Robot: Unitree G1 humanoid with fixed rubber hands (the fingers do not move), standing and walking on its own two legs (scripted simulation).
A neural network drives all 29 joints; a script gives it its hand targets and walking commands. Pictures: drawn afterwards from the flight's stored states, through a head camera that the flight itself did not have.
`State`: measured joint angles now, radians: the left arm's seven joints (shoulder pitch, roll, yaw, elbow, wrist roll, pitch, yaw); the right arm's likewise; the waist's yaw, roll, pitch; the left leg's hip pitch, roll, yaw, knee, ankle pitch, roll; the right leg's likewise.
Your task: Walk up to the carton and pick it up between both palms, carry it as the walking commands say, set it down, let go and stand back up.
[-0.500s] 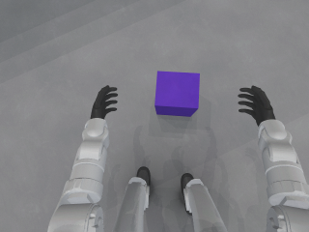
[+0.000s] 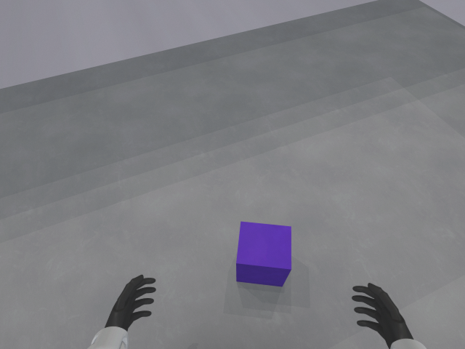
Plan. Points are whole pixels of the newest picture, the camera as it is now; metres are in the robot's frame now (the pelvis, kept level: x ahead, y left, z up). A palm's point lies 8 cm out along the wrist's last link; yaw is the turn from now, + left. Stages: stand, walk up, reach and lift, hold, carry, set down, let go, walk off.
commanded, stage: let go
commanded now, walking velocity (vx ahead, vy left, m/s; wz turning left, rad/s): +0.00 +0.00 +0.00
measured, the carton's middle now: (262, 255) +0.50 -0.07 -0.65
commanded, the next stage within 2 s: stand in 0.48 s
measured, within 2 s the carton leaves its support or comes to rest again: neither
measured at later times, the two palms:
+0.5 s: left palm (108, 343) +0.15 +0.24 -0.07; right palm out of the picture +0.15 -0.23 -0.06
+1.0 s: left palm out of the picture +0.11 +0.29 -0.09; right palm out of the picture +0.14 -0.29 -0.08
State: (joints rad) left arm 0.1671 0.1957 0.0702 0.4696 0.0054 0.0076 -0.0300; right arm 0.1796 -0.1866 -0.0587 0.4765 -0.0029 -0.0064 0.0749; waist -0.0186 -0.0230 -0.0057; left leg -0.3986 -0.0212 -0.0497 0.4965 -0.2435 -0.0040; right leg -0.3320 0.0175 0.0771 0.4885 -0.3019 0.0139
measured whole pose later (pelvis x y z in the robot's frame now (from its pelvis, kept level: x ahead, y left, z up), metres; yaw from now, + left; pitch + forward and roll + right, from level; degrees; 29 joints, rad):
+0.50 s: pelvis -0.01 +0.01 +0.00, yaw -1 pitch -5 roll +0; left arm 0.23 0.22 0.02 0.43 0.00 0.12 -0.05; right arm 0.20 -0.21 -0.04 0.42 -0.03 0.16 0.06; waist 0.00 -0.01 0.11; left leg -0.13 -0.03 -0.03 0.48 -0.26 0.01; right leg -0.07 0.01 0.10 0.47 -0.31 0.02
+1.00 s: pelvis +0.01 +0.00 +0.00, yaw +0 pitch -1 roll +0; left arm 0.21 0.34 0.03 0.80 0.04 0.02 0.03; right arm 0.15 -0.34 -0.03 0.80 -0.04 0.01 -0.03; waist 0.00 0.00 0.01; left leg -0.19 -0.02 -0.05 0.48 -0.27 0.00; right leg -0.11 0.02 0.07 0.44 -0.32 0.01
